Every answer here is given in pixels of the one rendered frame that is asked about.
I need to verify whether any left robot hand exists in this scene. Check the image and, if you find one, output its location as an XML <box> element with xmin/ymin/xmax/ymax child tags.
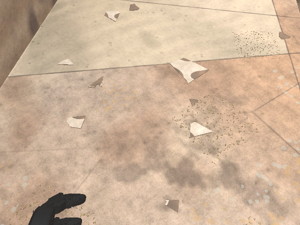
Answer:
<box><xmin>28</xmin><ymin>192</ymin><xmax>86</xmax><ymax>225</ymax></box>

